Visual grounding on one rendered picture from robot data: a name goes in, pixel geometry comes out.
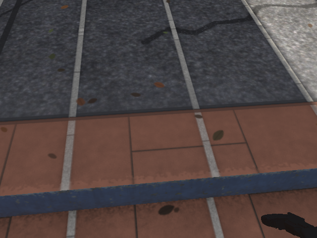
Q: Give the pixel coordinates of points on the right robot hand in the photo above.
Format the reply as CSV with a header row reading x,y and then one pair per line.
x,y
291,223

